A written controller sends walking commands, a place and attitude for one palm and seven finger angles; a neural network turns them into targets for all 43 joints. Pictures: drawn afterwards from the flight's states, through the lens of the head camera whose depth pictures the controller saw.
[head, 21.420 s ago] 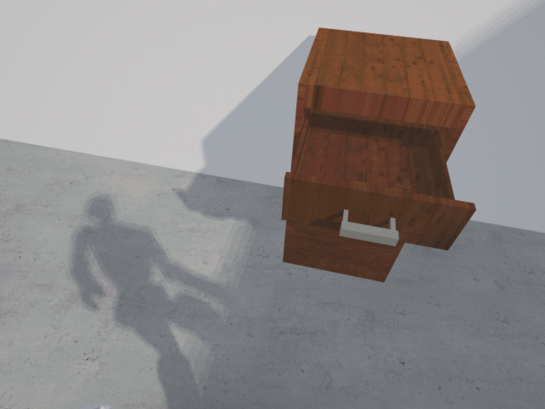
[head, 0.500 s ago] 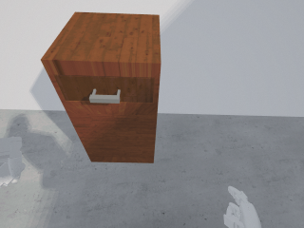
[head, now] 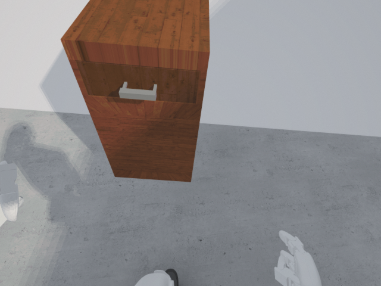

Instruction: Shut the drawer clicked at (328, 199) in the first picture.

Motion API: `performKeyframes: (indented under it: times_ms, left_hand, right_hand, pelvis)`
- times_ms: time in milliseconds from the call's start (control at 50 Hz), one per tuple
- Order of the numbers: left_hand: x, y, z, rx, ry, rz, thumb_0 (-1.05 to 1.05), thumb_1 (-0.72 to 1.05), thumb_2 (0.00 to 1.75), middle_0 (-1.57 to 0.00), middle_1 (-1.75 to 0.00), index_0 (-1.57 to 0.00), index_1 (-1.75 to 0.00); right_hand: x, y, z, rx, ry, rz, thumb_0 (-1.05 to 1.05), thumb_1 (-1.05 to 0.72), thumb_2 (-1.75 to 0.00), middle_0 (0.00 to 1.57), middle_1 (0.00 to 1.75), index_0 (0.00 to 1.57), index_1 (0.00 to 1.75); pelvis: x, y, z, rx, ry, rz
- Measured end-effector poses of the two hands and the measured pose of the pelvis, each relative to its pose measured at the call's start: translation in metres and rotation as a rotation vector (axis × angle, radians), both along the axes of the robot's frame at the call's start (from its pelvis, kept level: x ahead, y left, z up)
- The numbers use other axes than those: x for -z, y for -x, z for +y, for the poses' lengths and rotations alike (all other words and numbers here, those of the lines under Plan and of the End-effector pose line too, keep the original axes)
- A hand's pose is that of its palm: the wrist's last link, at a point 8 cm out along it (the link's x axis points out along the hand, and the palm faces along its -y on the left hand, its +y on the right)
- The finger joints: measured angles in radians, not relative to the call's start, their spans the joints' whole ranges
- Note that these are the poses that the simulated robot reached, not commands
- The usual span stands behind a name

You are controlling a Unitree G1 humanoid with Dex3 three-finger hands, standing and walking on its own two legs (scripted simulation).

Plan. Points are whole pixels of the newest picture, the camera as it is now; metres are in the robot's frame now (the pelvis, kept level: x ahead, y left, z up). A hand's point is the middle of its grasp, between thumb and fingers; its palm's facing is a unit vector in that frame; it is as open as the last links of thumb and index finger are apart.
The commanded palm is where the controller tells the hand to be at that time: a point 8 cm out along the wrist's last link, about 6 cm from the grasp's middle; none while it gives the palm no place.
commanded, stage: step back with the hand held close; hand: left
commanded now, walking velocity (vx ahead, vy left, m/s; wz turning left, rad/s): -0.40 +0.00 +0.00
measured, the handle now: (139, 90) +0.70 +0.23 -0.06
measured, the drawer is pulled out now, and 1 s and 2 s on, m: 0.00 0.00 0.00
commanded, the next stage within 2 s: stop stepping back and stand still in 0.32 s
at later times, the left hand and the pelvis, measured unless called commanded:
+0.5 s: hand out of the picture +0.09 +0.24 +0.18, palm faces +0.29 -0.86 -0.43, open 3.3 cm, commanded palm +0.03 +0.29 +0.19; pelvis -0.10 +0.01 +0.00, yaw -1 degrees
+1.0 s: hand out of the picture +0.04 +0.25 +0.19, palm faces +0.26 -0.81 -0.53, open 3.3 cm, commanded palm -0.01 +0.29 +0.19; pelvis -0.16 +0.02 +0.02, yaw -4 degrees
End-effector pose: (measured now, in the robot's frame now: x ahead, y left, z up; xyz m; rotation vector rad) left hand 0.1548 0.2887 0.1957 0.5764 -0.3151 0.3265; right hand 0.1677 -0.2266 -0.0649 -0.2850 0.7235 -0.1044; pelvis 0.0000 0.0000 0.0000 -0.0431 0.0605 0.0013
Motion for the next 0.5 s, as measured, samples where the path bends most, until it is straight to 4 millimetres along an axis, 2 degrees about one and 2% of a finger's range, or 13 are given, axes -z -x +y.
performKeyframes:
  times_ms: [80, 160, 220, 300, 400, 500]
  left_hand:
    - [0.007, 0.007, -0.02, 0.08, 0.058, 0.034, 0.02, 0.89, 0.9, -1.4, -1.6, -1.41, -1.6]
    - [0.001, 0.024, -0.031, 0.159, 0.048, -0.007, 0.02, 0.89, 0.9, -1.4, -1.6, -1.41, -1.6]
    - [-0.007, 0.036, -0.025, 0.167, 0.018, -0.053, 0.02, 0.89, 0.9, -1.4, -1.6, -1.41, -1.6]
    - [-0.012, 0.046, -0.006, 0.133, -0.008, -0.108, 0.02, 0.88, 0.9, -1.41, -1.6, -1.41, -1.6]
    - [-0.006, 0.061, 0.011, 0.074, 0.022, -0.055, 0.02, 0.89, 0.9, -1.4, -1.6, -1.41, -1.6]
    - [0.002, 0.101, -0.002, 0.117, 0.058, -0.003, 0.02, 0.89, 0.9, -1.4, -1.6, -1.41, -1.6]
  right_hand:
    - [0.001, 0.017, -0.004, -0.003, -0.008, 0.029, 0.01, -0.91, -0.9, 0.2, 0.3, 0.2, 0.3]
    - [-0.003, 0.038, -0.011, 0.041, 0.0, 0.036, 0.01, -0.91, -0.9, 0.2, 0.3, 0.2, 0.3]
    - [-0.007, 0.051, -0.017, 0.073, 0.029, 0.019, 0.01, -0.91, -0.9, 0.2, 0.3, 0.2, 0.3]
    - [-0.009, 0.063, -0.02, 0.098, 0.059, -0.008, 0.01, -0.91, -0.9, 0.2, 0.3, 0.2, 0.3]
    - [-0.014, 0.079, -0.009, 0.071, 0.044, -0.025, 0.01, -0.91, -0.9, 0.2, 0.3, 0.2, 0.3]
    - [-0.01, 0.107, 0.006, 0.043, 0.002, -0.016, 0.01, -0.91, -0.9, 0.2, 0.3, 0.2, 0.3]
  pelvis:
    - [-0.005, 0.024, -0.006, -0.002, 0.038, -0.007]
    - [-0.003, 0.033, -0.01, -0.007, 0.043, -0.036]
    - [-0.001, 0.033, -0.006, -0.009, 0.047, -0.057]
    - [0.002, 0.04, 0.003, -0.012, 0.057, -0.074]
    - [-0.002, 0.071, 0.007, 0.0, 0.055, -0.057]
    - [-0.001, 0.104, 0.011, 0.008, 0.037, -0.067]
